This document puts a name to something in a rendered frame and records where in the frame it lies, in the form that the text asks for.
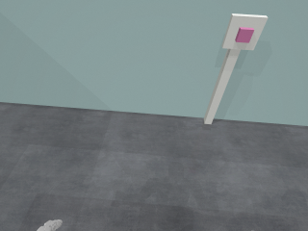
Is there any button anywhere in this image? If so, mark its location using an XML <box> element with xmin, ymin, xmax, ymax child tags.
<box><xmin>235</xmin><ymin>27</ymin><xmax>254</xmax><ymax>43</ymax></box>

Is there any panel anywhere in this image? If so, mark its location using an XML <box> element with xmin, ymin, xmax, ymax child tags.
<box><xmin>203</xmin><ymin>13</ymin><xmax>268</xmax><ymax>124</ymax></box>

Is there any left robot hand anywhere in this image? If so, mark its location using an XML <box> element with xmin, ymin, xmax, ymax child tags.
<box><xmin>37</xmin><ymin>219</ymin><xmax>63</xmax><ymax>231</ymax></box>

